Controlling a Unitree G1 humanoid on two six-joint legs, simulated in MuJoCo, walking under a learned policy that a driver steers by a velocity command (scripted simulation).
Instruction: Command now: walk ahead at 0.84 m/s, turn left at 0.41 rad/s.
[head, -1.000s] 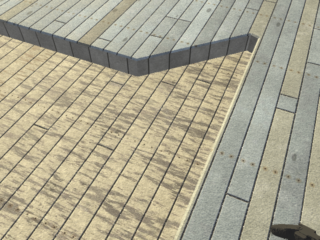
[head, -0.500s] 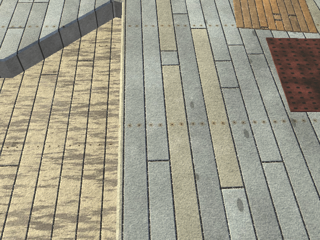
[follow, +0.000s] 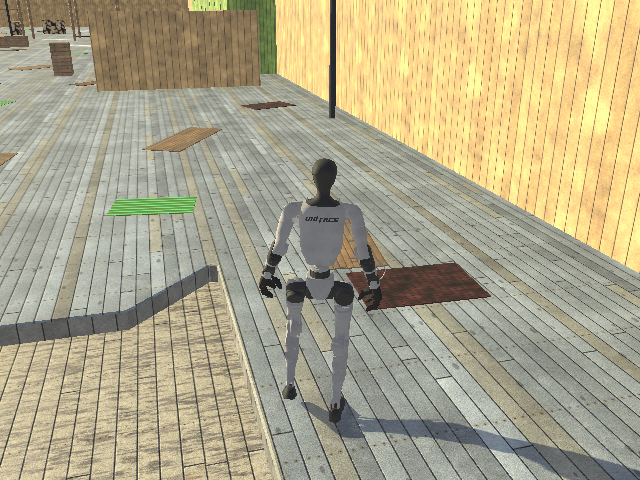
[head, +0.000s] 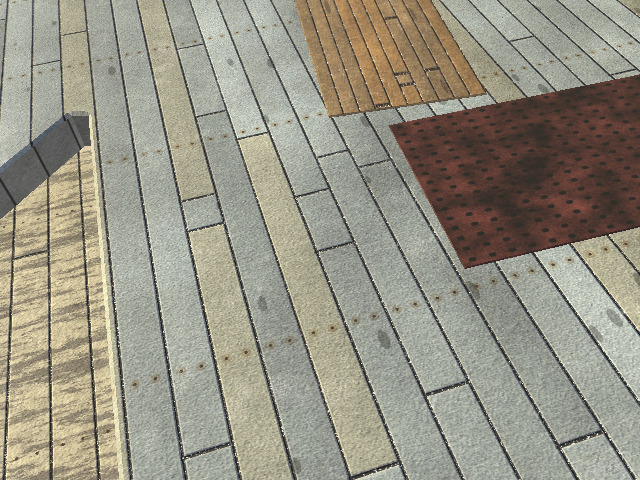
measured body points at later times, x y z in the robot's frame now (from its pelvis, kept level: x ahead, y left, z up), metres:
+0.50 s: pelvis +0.38 +0.02 +0.00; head +0.41 +0.03 +0.44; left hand +0.53 +0.31 -0.04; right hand +0.49 -0.24 -0.13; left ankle +0.35 +0.02 -0.73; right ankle +0.52 -0.15 -0.65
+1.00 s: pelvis +0.59 +0.02 +0.00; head +0.60 +0.07 +0.45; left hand +0.45 +0.30 -0.10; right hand +0.90 +0.01 -0.08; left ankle +0.50 +0.11 -0.67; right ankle +0.74 +0.03 -0.73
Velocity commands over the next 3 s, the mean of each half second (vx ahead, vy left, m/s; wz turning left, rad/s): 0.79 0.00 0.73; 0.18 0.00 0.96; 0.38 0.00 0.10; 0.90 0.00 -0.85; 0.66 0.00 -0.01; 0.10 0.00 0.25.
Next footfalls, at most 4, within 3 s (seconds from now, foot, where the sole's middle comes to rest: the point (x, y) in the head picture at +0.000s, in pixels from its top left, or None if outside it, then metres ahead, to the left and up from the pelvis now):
0.30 left None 0.38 0.03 -0.77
0.66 right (316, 364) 0.76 0.06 -0.77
1.12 left None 0.49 0.13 -0.77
1.68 right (231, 321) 0.89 0.26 -0.77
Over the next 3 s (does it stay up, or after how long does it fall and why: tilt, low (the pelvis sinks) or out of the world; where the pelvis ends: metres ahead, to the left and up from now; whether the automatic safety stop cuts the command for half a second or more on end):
stays up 1.35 0.51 0.01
